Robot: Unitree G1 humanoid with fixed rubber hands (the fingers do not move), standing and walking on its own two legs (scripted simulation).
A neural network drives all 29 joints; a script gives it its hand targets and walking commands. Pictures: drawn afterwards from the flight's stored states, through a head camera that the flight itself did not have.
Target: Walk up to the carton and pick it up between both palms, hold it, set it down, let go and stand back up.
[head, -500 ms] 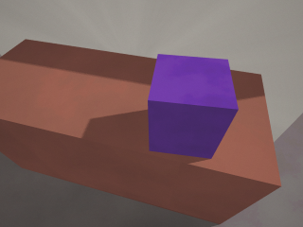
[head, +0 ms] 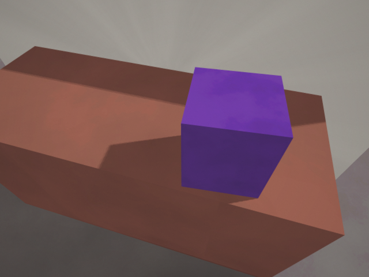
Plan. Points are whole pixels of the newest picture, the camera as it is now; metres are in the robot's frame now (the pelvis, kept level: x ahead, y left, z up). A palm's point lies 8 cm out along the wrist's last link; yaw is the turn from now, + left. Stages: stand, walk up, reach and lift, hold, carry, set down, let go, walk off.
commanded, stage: walk up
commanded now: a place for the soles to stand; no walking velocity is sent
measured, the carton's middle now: (227, 135) +0.46 -0.07 +0.03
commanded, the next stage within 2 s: reach and lift in 0.64 s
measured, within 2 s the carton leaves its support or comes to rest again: neither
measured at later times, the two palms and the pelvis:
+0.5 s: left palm out of the picture -0.01 +0.23 -0.13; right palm out of the picture +0.06 -0.23 -0.13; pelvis +0.01 +0.00 +0.01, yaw +4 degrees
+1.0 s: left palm (112, 265) +0.17 +0.19 -0.08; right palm out of the picture +0.11 -0.27 -0.09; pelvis -0.04 -0.01 +0.00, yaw -5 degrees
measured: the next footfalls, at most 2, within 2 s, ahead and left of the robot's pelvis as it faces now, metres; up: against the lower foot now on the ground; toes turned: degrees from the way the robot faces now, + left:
none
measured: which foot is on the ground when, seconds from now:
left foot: down 0.00-1.00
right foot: down 0.00-1.00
